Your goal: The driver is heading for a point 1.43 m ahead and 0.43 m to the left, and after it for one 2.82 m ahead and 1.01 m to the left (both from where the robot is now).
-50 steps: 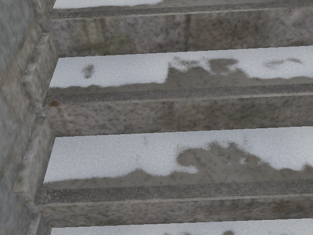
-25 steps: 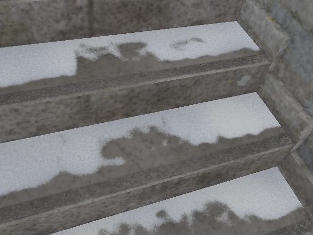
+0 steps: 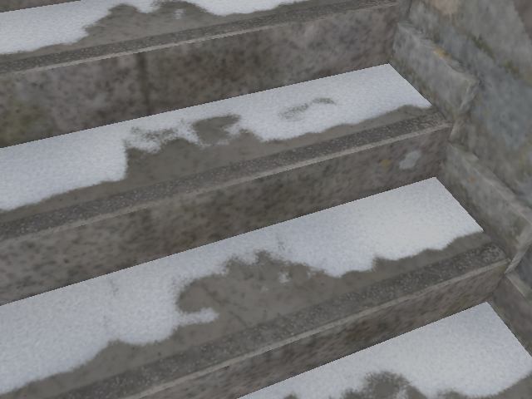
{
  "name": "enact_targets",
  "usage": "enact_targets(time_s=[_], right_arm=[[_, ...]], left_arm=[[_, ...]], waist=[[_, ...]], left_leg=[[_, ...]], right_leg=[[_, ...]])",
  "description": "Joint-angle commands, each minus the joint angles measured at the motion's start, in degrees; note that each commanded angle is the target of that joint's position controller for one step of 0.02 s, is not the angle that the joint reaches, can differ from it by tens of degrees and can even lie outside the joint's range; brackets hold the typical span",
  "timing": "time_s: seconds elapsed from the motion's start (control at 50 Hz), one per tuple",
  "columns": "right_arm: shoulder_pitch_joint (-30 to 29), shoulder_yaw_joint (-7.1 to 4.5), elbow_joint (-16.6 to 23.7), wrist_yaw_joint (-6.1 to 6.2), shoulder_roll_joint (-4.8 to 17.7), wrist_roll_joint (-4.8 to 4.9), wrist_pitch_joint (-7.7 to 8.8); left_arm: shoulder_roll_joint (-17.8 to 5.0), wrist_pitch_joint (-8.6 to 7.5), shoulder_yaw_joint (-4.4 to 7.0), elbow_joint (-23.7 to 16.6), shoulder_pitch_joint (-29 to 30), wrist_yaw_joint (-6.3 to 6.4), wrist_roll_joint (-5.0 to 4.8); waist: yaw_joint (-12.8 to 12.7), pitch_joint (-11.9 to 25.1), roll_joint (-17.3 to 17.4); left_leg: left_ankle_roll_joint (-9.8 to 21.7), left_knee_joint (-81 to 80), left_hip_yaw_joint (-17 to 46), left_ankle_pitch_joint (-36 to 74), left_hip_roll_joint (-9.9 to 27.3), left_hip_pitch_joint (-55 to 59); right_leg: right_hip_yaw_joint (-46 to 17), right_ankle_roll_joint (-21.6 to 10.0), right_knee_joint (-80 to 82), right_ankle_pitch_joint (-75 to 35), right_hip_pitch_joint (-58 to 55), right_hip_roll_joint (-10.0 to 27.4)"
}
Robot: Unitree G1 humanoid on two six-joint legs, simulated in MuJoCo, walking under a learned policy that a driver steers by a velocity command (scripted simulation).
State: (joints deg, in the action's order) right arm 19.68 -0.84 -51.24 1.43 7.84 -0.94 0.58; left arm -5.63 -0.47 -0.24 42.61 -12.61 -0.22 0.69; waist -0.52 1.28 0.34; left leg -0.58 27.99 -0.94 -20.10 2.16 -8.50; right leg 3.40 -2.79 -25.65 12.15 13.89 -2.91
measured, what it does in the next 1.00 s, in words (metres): stands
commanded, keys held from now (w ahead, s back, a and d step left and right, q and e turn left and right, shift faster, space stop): no key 0.90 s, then w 0.10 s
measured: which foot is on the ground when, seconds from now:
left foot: down 0.00-1.00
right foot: down 0.00-1.00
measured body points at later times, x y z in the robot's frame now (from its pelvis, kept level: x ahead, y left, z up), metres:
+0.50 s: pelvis +0.00 +0.03 +0.01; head +0.01 +0.04 +0.46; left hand +0.05 +0.24 -0.15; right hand +0.01 -0.19 -0.14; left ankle -0.05 +0.12 -0.74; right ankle +0.02 -0.09 -0.74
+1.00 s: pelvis +0.01 +0.03 +0.01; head +0.01 +0.05 +0.46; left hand +0.03 +0.25 -0.16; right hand +0.00 -0.19 -0.14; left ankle -0.05 +0.12 -0.74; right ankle +0.02 -0.09 -0.74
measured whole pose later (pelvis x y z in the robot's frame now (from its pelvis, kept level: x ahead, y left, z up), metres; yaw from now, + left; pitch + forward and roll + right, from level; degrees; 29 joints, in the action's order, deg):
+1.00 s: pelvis +0.01 +0.03 +0.01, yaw +0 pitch +0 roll -1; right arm 20.7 2.0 -58.7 3.9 7.0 0.2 1.3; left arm -8.7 1.8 1.4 56.7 -17.3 0.5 1.7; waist -0.3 0.7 -1.4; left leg 2.8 21.2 -2.1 -16.9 -1.0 -4.5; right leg 2.0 -0.8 -21.9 11.0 11.2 0.1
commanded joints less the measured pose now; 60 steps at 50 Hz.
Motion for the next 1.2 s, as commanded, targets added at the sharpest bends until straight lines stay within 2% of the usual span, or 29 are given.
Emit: enact_targets(time_s=[0.02, 0.06, 0.08, 0.12, 0.16, 0.18, 0.26, 0.28, 0.36, 0.42, 0.46, 0.58, 0.6, 0.62, 0.64, 0.9, 0.92, 0.96, 0.98, 1.0, 1.04, 1.06, 1.08, 1.1, 1.12, 1.14, 1.16, 1.18, 1.2], right_arm=[[1.66, -0.47, 0.91, -0.03, 3.91, 0.11, 1.78], [2.69, -0.28, -0.10, 0.33, 3.63, 0.30, 2.05], [1.67, 0.01, -0.29, 0.56, 2.97, 0.89, 2.21], [3.40, 0.47, -1.52, 0.54, 2.22, 1.05, 2.03], [3.62, 0.16, -2.38, 1.04, 2.75, 0.84, 2.11], [4.19, -0.07, -2.93, 1.24, 3.21, 1.04, 2.17], [4.53, 0.19, -4.12, 1.40, 2.77, 1.20, 2.28], [3.84, 0.01, -4.20, 1.33, 3.71, 1.33, 2.08], [3.82, 0.57, -4.97, 1.75, 2.82, 1.06, 2.07], [2.87, 1.15, -4.91, 1.78, 2.88, 1.40, 1.97], [3.73, 0.98, -4.97, 2.01, 3.65, 1.19, 1.96], [3.30, 1.50, -4.41, 2.93, 3.41, 1.34, 1.90], [3.31, 1.56, -4.36, 2.96, 3.38, 1.32, 1.88], [2.95, 1.92, -4.10, 2.65, 2.72, 0.57, 1.45], [2.91, 1.95, -4.11, 2.59, 2.77, 0.49, 1.26], [3.17, 2.61, -5.63, 2.40, 3.09, 0.86, 1.20], [3.78, 2.79, -6.08, 2.37, 2.69, 0.82, 1.12], [4.31, 2.20, -6.60, 2.48, 4.33, 0.79, 0.80], [5.35, 1.39, -6.99, 2.84, 6.06, 1.43, 1.01], [6.20, 0.76, -7.03, 2.90, 7.29, 1.54, 1.04], [9.37, -0.37, -7.52, 2.42, 8.60, 1.09, 1.19], [9.92, -1.05, -7.47, 2.11, 9.61, 1.38, 1.35], [10.55, -1.82, -7.57, 1.70, 9.97, 1.68, 2.06], [10.37, -2.33, -7.88, 1.59, 10.22, 1.50, 2.71], [11.71, -2.60, -9.05, 1.62, 9.78, 1.06, 3.28], [10.88, -2.63, -8.88, 1.81, 9.88, 0.30, 3.71], [11.16, -2.74, -9.02, 1.71, 10.09, 0.50, 4.12], [13.51, -2.98, -9.97, 1.69, 10.16, -0.45, 4.84], [14.40, -3.49, -10.48, 1.34, 11.14, -0.46, 5.77]], left_arm=[[-5.60, -1.00, 2.17, -1.09, -0.85, -0.08, 0.01], [-5.15, -0.96, 2.34, 0.16, -1.55, -0.07, 0.08], [-4.39, -0.49, 2.14, 0.31, -1.11, 0.13, 0.28], [-4.06, 0.39, 2.09, 1.32, -2.32, -0.10, 0.12], [-3.96, 0.34, 2.00, 2.15, -3.08, 0.24, 0.29], [-4.09, 0.40, 1.93, 2.71, -3.98, 0.51, 0.25], [-4.67, 0.51, 1.84, 4.89, -5.68, 0.73, 0.24], [-4.43, 0.96, 1.73, 4.49, -4.78, 0.44, 0.82], [-5.16, 1.36, 2.06, 6.22, -6.31, 0.71, 0.77], [-5.40, 1.32, 1.83, 7.16, -5.60, 0.74, 0.78], [-5.75, 1.30, 1.97, 7.62, -5.39, 0.61, 0.70], [-5.03, 1.66, 1.77, 9.23, -4.66, 0.70, 1.02], [-5.12, 1.73, 1.78, 9.45, -4.58, 0.70, 0.99], [-5.25, 1.70, 1.87, 10.15, -4.81, 0.85, 0.43], [-5.27, 1.72, 1.85, 10.41, -4.74, 0.92, 0.43], [-5.60, 1.68, 1.84, 12.33, -5.91, 0.93, 0.68], [-5.14, 1.72, 1.72, 12.77, -6.49, 0.88, 0.72], [-5.73, 1.81, 2.06, 12.43, -5.82, 0.81, 0.76], [-5.98, 1.92, 2.10, 11.36, -4.53, 0.54, 1.29], [-6.35, 1.88, 2.32, 10.71, -3.98, 0.33, 1.34], [-6.48, 1.81, 2.20, 9.02, -1.58, 0.03, 1.01], [-6.59, 1.71, 2.20, 7.85, 0.14, 0.01, 1.45], [-5.26, 1.54, 1.91, 5.97, 1.57, -0.12, 1.10], [-5.90, 1.38, 2.20, 5.28, 1.95, -0.21, 1.58], [-6.58, 0.69, 2.61, 4.99, 1.58, -0.12, 1.42], [-6.88, 0.36, 2.89, 4.26, 1.88, -0.37, 1.50], [-7.86, 0.54, 3.44, 2.57, 4.23, -0.07, 1.66], [-7.40, -0.28, 3.35, 1.51, 4.30, -0.06, 1.28], [-6.59, -0.34, 3.57, -0.03, 7.18, 0.44, 0.41]], waist=[[-0.93, -2.36, 1.46], [-0.88, -1.81, 0.63], [-0.85, -1.06, 0.04], [-0.96, -1.93, 0.64], [-0.71, -2.30, 0.57], [-0.82, -2.78, -1.12], [-0.50, -3.11, 0.40], [-0.64, -2.87, 0.36], [-1.12, -4.60, 0.73], [-0.66, -4.03, 0.37], [-0.83, -3.33, -0.16], [-0.50, -2.58, 1.61], [-0.51, -2.79, 1.80], [0.01, -2.85, 1.63], [-0.04, -3.50, 1.94], [-0.04, -3.59, 0.75], [0.06, -2.81, 0.89], [0.58, -4.48, 1.97], [0.57, -5.59, 3.42], [1.18, -6.20, 4.57], [2.77, -9.45, 7.45], [3.86, -10.10, 10.04], [3.50, -11.23, 10.20], [3.06, -11.79, 8.89], [2.99, -11.96, 6.59], [3.10, -11.05, 7.29], [2.82, -11.27, 5.92], [3.43, -10.44, 5.78], [3.41, -10.76, 7.57]], left_leg=[[3.56, -8.54, 3.24, 10.98, 3.84, -5.27], [4.03, -8.50, 3.25, 12.44, 3.93, -3.89], [4.26, -8.95, 3.37, 12.31, 3.82, -3.77], [4.19, -9.06, 3.04, 13.27, 3.87, -3.75], [4.12, -9.04, 3.33, 13.00, 3.92, -2.77], [4.12, -8.72, 3.22, 13.32, 4.12, -2.94], [4.13, -9.41, 3.29, 14.99, 4.21, -1.70], [4.03, -9.82, 3.37, 13.97, 4.19, -1.97], [4.37, -10.37, 4.14, 15.94, 4.32, -2.06], [5.06, -9.87, 4.58, 20.43, 5.29, -0.84], [5.36, -8.61, 4.54, 23.34, 5.52, -0.15], [5.70, -8.27, 5.09, 24.11, 5.96, -0.06], [5.74, -8.34, 5.14, 23.87, 5.94, -0.24], [6.02, -9.64, 5.29, 21.37, 5.69, -0.34], [6.07, -10.10, 5.35, 20.22, 5.59, -0.98], [6.41, -10.47, 5.11, 21.25, 5.44, 0.86], [6.62, -11.67, 5.26, 16.07, 5.16, 0.84], [8.12, -14.94, 7.00, 0.44, 4.66, -0.44], [9.03, -15.23, 8.37, -5.08, 5.35, -0.72], [10.45, -15.97, 10.39, -11.14, 6.38, 0.08], [13.45, -19.04, 16.65, -20.93, 11.28, 0.99], [15.33, -21.28, 20.57, -23.33, 14.41, 0.80], [16.78, -23.25, 21.56, -21.59, 16.64, -0.62], [18.00, -23.37, 21.71, -17.67, 17.56, 0.00], [19.10, -22.90, 21.39, -13.47, 17.38, 3.64], [19.56, -22.00, 20.77, -9.81, 16.89, 7.83], [19.96, -22.07, 21.20, -6.30, 18.43, 9.06], [20.63, -21.66, 21.68, -3.34, 19.83, 14.01], [21.14, -21.38, 23.01, -0.06, 21.68, 18.15]], right_leg=[[-7.43, -0.49, 6.10, -6.14, -5.44, 7.21], [-7.11, -0.37, 6.05, -7.06, -5.62, 7.33], [-7.37, 0.09, 6.38, -6.21, -6.08, 7.34], [-6.86, 0.04, 6.41, -6.73, -6.10, 6.98], [-6.71, -0.14, 6.43, -6.27, -4.89, 7.20], [-7.11, -0.29, 7.07, -6.86, -5.17, 7.02], [-6.92, -0.25, 7.46, -8.01, -4.72, 7.77], [-6.97, 0.00, 7.21, -7.12, -4.96, 7.78], [-6.48, 0.40, 7.52, -7.49, -4.10, 7.95], [-6.24, 0.02, 7.11, -9.07, -3.60, 7.74], [-5.72, -0.10, 6.86, -8.77, -3.78, 7.46], [-5.07, 0.17, 6.35, -8.20, -3.62, 7.41], [-5.05, 0.23, 6.40, -8.08, -3.56, 7.43], [-5.38, 0.14, 5.99, -7.62, -3.64, 7.19], [-5.46, 0.18, 6.20, -7.60, -3.76, 7.36], [-5.74, 0.02, 7.63, -8.78, -3.78, 7.75], [-5.64, -0.07, 8.17, -6.27, -4.41, 7.47], [-4.10, -0.39, 6.50, 0.63, -2.68, 5.63], [-2.62, -0.54, 4.95, 3.61, -0.20, 4.76], [-0.97, -0.94, 1.71, 7.34, 3.23, 3.32], [0.96, -1.44, -5.77, 10.02, 11.86, 2.37], [1.61, -1.44, -12.77, 9.47, 15.28, 2.96], [2.28, -1.13, -18.89, 9.85, 17.71, 4.30], [1.60, -0.78, -25.50, 11.49, 21.25, 5.12], [0.44, -0.76, -28.55, 12.48, 25.73, 6.23], [0.42, -0.61, -32.99, 13.25, 30.23, 6.78], [-0.89, -0.39, -41.43, 13.42, 34.19, 7.73], [-2.85, -1.10, -50.16, 13.11, 41.19, 9.06], [-5.46, -1.43, -62.21, 15.75, 50.51, 9.53]])
Next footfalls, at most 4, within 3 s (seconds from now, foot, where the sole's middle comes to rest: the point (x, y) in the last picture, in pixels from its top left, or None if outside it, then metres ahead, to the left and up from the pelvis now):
1.44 right None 0.42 -0.28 -0.61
2.02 left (331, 271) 0.70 -0.11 -0.44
2.56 right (340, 111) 1.05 -0.14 -0.27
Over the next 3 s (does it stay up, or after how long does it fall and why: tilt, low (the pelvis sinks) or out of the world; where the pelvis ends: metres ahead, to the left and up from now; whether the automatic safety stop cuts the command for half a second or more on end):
stays up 0.96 0.02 0.50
